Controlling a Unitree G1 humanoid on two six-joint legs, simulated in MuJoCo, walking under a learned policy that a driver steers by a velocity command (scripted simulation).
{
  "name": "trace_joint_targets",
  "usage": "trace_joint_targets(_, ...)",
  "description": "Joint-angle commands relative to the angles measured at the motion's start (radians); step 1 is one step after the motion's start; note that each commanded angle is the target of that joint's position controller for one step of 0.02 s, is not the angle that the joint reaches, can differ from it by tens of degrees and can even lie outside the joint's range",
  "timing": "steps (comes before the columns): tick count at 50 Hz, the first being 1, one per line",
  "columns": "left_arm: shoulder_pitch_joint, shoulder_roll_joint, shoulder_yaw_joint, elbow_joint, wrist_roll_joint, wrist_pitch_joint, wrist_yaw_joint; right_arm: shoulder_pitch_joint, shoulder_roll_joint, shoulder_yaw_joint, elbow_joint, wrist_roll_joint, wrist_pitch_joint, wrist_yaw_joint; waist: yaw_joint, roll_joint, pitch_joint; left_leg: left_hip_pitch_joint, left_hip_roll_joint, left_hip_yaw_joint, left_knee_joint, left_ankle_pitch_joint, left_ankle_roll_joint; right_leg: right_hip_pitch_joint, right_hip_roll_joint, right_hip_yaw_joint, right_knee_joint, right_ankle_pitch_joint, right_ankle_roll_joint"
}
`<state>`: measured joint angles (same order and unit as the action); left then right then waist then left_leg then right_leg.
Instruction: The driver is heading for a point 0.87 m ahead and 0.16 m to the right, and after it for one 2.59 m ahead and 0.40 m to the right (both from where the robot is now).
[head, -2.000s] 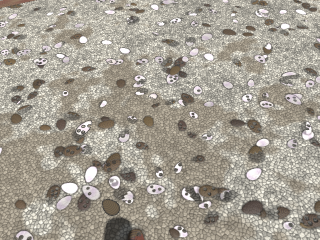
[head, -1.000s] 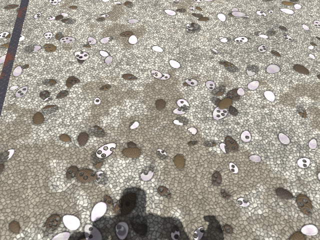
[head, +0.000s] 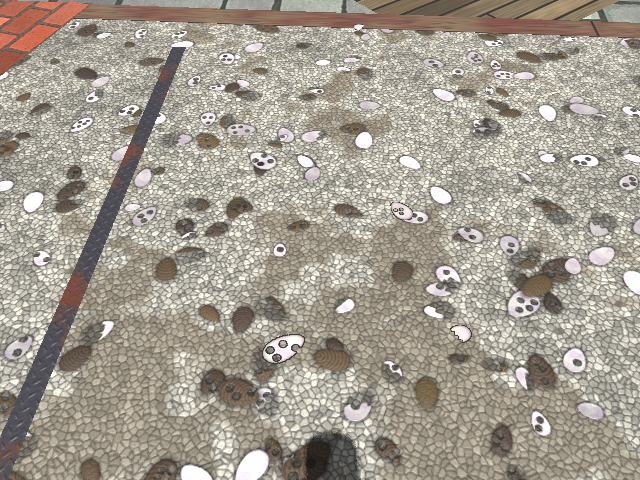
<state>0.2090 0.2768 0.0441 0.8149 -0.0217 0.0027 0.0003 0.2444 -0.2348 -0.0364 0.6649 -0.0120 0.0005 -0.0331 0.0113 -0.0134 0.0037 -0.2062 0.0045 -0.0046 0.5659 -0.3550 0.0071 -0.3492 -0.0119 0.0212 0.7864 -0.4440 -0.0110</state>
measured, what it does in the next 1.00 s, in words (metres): walks ahead: right foot, then left foot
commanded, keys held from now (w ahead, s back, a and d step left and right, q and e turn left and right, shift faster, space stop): w+e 0.50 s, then w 0.16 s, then w+q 0.34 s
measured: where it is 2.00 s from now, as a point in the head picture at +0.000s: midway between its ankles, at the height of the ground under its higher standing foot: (431, 344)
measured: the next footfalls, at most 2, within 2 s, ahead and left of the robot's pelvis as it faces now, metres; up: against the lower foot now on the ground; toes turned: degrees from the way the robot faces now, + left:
right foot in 0.20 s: +0.11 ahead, -0.15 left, +0.00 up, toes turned -9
left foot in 0.72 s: +0.50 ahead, -0.07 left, +0.00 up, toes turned -21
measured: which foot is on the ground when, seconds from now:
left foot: down 0.00-0.20, up 0.22-0.70, down 0.72-1.00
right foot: up 0.00-0.18, down 0.20-0.74, up 0.76-1.00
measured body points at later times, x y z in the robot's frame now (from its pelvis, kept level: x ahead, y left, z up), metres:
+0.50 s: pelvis +0.15 -0.09 +0.02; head +0.17 -0.13 +0.47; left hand +0.23 +0.16 -0.09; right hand +0.31 -0.39 -0.06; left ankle +0.36 +0.05 -0.66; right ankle +0.07 -0.14 -0.73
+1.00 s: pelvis +0.45 -0.14 +0.02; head +0.48 -0.15 +0.46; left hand +0.71 +0.04 -0.07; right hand +0.40 -0.42 -0.11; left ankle +0.46 -0.05 -0.73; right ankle +0.53 -0.34 -0.68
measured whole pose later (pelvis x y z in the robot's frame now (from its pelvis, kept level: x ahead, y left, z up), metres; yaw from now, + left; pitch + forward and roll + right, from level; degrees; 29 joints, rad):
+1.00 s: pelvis +0.45 -0.14 +0.02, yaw -15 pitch +1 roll +1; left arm 0.11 0.28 0.03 0.66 0.02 -0.10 0.00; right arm 0.37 -0.26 -0.06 0.79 0.02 -0.08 0.01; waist -0.07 -0.04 0.04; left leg -0.15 -0.11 -0.09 0.30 -0.16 0.07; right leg -0.63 -0.08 0.09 0.79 -0.15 0.04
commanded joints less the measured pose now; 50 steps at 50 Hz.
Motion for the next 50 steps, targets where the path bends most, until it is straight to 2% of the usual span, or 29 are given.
trace_joint_targets(1,-0.150,0.089,0.032,-0.136,-0.023,-0.031,-0.006,0.082,-0.201,-0.065,-0.025,0.015,-0.045,-0.015,-0.065,0.186,0.145,0.095,0.382,-0.487,-0.404,-0.372,0.236,-0.429,-0.067,0.067,0.262,-0.101,-0.039)
trace_joint_targets(3,-0.121,0.079,0.028,-0.123,-0.012,-0.035,-0.021,0.016,-0.188,-0.065,-0.032,0.030,-0.057,-0.011,-0.044,0.139,0.100,0.128,0.330,-0.324,-0.401,-0.198,0.184,-0.365,-0.095,0.037,0.161,-0.028,-0.039)
trace_joint_targets(6,-0.061,0.065,0.019,-0.103,-0.003,-0.035,-0.047,-0.054,-0.216,-0.079,-0.037,0.029,-0.060,0.009,-0.013,0.138,0.033,-0.003,0.232,-0.090,-0.358,-0.008,0.136,-0.062,-0.059,-0.070,-0.007,0.084,-0.025)
trace_joint_targets(8,0.061,0.079,0.030,-0.063,-0.005,-0.029,-0.049,-0.065,-0.210,-0.079,-0.030,0.038,-0.055,0.020,0.041,0.106,0.001,-0.097,0.215,-0.016,-0.255,-0.076,0.119,0.136,-0.001,-0.143,-0.114,0.189,-0.022)
trace_joint_targets(9,0.147,0.103,0.046,-0.032,-0.003,-0.025,-0.044,-0.051,-0.186,-0.071,-0.026,0.032,-0.055,0.023,0.071,0.065,-0.022,-0.153,0.191,0.020,-0.143,-0.065,0.101,0.249,0.047,-0.175,-0.129,0.166,-0.031)
trace_joint_targets(10,0.254,0.152,0.072,-0.007,-0.010,-0.026,-0.035,-0.041,-0.133,-0.054,-0.027,0.015,-0.058,0.025,0.116,-0.064,-0.038,-0.230,0.139,0.105,0.137,-0.006,0.054,0.365,0.037,-0.096,-0.204,0.131,-0.065)
trace_joint_targets(11,0.304,0.274,0.087,-0.030,-0.005,-0.036,-0.020,-0.054,-0.038,-0.025,-0.070,-0.018,-0.066,0.025,0.090,-0.364,-0.036,-0.473,0.034,0.117,0.600,-0.240,-0.035,0.424,-0.211,0.400,-0.379,0.060,-0.185)
trace_joint_targets(12,0.268,0.302,0.080,-0.088,0.008,-0.065,-0.036,-0.039,-0.074,-0.028,-0.121,0.030,-0.095,0.023,0.070,-0.339,-0.105,-0.669,-0.056,-0.060,0.744,-0.249,-0.029,0.477,-0.357,0.908,-0.662,-0.282,-0.360)
trace_joint_targets(13,0.217,0.237,0.065,-0.096,0.012,-0.083,-0.041,-0.105,-0.158,-0.046,-0.116,0.072,-0.115,0.026,0.073,-0.159,-0.001,-0.762,0.020,-0.099,0.795,-0.158,0.004,0.437,-0.385,0.874,-0.681,-0.369,-0.352)
trace_joint_targets(14,0.184,0.188,0.050,-0.100,0.013,-0.091,-0.041,-0.131,-0.187,-0.052,-0.112,0.063,-0.126,0.027,0.058,-0.078,0.043,-0.748,0.059,-0.097,0.740,-0.052,0.031,0.379,-0.349,0.745,-0.634,-0.279,-0.307)
trace_joint_targets(15,0.140,0.169,0.041,-0.112,0.016,-0.089,-0.036,-0.116,-0.169,-0.051,-0.087,0.032,-0.128,0.022,0.031,-0.019,0.055,-0.684,0.092,-0.100,0.670,0.029,0.033,0.320,-0.293,0.616,-0.600,-0.134,-0.267)
trace_joint_targets(16,0.112,0.159,0.037,-0.122,0.020,-0.085,-0.029,-0.103,-0.172,-0.056,-0.079,0.009,-0.128,0.023,0.011,-0.037,0.055,-0.616,0.105,-0.100,0.584,0.090,0.027,0.274,-0.240,0.510,-0.597,-0.018,-0.243)
trace_joint_targets(17,0.109,0.147,0.032,-0.129,0.023,-0.081,-0.020,-0.099,-0.172,-0.061,-0.072,0.004,-0.124,0.029,0.004,-0.065,0.047,-0.566,0.103,-0.091,0.534,0.141,0.018,0.256,-0.201,0.440,-0.608,0.062,-0.228)
trace_joint_targets(21,0.187,0.149,0.036,-0.111,0.008,-0.079,0.009,-0.181,-0.127,-0.050,-0.083,0.001,-0.109,0.036,0.023,-0.031,0.041,-0.561,0.049,-0.050,0.312,0.304,-0.037,0.287,-0.151,0.292,-0.608,0.397,-0.217)
trace_joint_targets(25,0.240,0.144,0.039,-0.084,0.002,-0.065,0.027,-0.326,-0.085,-0.032,-0.113,0.013,-0.116,0.055,0.066,-0.077,0.058,-0.472,-0.002,-0.029,0.068,0.449,-0.060,0.240,-0.110,0.242,-0.591,0.433,-0.183)
trace_joint_targets(29,0.284,0.133,0.039,-0.053,-0.004,-0.058,0.030,-0.413,-0.087,-0.027,-0.127,0.020,-0.133,0.080,0.097,-0.077,0.076,-0.432,-0.008,-0.028,-0.051,0.497,-0.036,0.300,-0.149,0.265,-0.561,0.441,-0.181)
trace_joint_targets(32,0.277,0.144,0.048,-0.040,0.000,-0.047,0.034,-0.395,-0.114,-0.036,-0.125,0.025,-0.140,0.086,0.074,-0.103,0.077,-0.390,-0.010,-0.022,-0.092,0.418,0.004,0.380,-0.185,0.280,-0.507,0.580,-0.165)
trace_joint_targets(34,0.253,0.168,0.057,-0.048,0.006,-0.041,0.033,-0.283,-0.160,-0.058,-0.097,0.023,-0.140,0.075,0.015,-0.137,-0.003,-0.238,-0.057,0.032,-0.097,0.320,0.050,0.426,-0.169,0.247,-0.368,0.949,-0.143)
trace_joint_targets(35,0.231,0.166,0.054,-0.057,0.012,-0.039,0.030,-0.150,-0.194,-0.073,-0.065,0.022,-0.137,0.066,-0.055,-0.135,-0.102,-0.049,-0.055,0.048,-0.108,0.352,0.093,0.401,-0.129,0.202,-0.205,1.087,-0.120)
trace_joint_targets(36,0.210,0.134,0.040,-0.083,0.028,-0.039,0.027,0.042,-0.225,-0.078,-0.035,0.007,-0.133,0.060,-0.135,-0.090,-0.259,0.278,0.083,-0.106,-0.045,0.359,0.169,0.221,-0.094,0.197,0.052,0.910,-0.099)
trace_joint_targets(37,0.374,0.021,0.007,-0.075,0.024,-0.050,0.018,0.163,-0.299,-0.098,0.011,0.004,-0.127,0.065,-0.074,0.238,-0.428,0.678,0.338,-0.604,-0.080,0.188,0.363,-0.177,0.098,0.134,0.473,0.193,-0.009)
trace_joint_targets(38,0.367,0.074,0.008,-0.066,0.005,-0.067,0.012,0.187,-0.213,-0.077,0.037,0.029,-0.127,0.075,-0.092,0.271,-0.420,0.685,0.356,-0.842,-0.251,0.000,0.369,-0.325,0.100,0.181,0.576,-0.100,-0.010)
trace_joint_targets(39,0.208,0.148,0.027,-0.105,-0.012,-0.081,0.006,0.090,-0.166,-0.063,0.024,0.041,-0.121,0.069,-0.100,0.176,-0.209,0.519,0.318,-0.695,-0.275,-0.039,0.316,-0.402,0.030,0.159,0.594,-0.027,-0.019)
trace_joint_targets(40,0.101,0.148,0.022,-0.134,-0.005,-0.097,0.005,0.022,-0.157,-0.056,0.011,0.031,-0.112,0.064,-0.084,0.058,-0.103,0.346,0.272,-0.575,-0.301,0.043,0.284,-0.382,-0.010,0.125,0.541,0.052,-0.027)
trace_joint_targets(41,0.051,0.137,0.023,-0.148,0.014,-0.109,0.004,-0.011,-0.152,-0.052,0.007,0.020,-0.106,0.064,-0.055,0.004,-0.030,0.214,0.234,-0.500,-0.325,0.160,0.275,-0.360,-0.036,0.104,0.470,0.093,-0.023)
trace_joint_targets(43,0.079,0.111,0.023,-0.151,0.030,-0.112,0.000,-0.027,-0.139,-0.045,0.003,0.008,-0.105,0.059,0.000,0.046,-0.023,0.108,0.177,-0.425,-0.364,0.294,0.273,-0.280,-0.071,0.097,0.362,0.134,-0.007)
trace_joint_targets(45,0.083,0.082,0.014,-0.156,0.038,-0.106,0.002,-0.016,-0.145,-0.046,0.015,0.024,-0.106,0.053,0.016,0.072,-0.016,0.039,0.158,-0.363,-0.384,0.357,0.285,-0.255,-0.077,0.068,0.252,0.129,0.022)
trace_joint_targets(47,0.003,0.058,0.000,-0.190,0.045,-0.104,0.005,0.002,-0.181,-0.057,0.026,0.031,-0.103,0.042,-0.002,0.077,0.012,-0.038,0.135,-0.302,-0.401,0.379,0.279,-0.231,-0.069,0.042,0.102,0.206,0.051)
trace_joint_targets(50,-0.134,0.043,-0.010,-0.221,0.037,-0.113,-0.003,0.055,-0.211,-0.067,0.044,0.039,-0.089,0.030,-0.054,0.073,0.024,-0.112,0.087,-0.250,-0.384,0.340,0.228,-0.121,-0.019,0.029,-0.129,0.449,0.068)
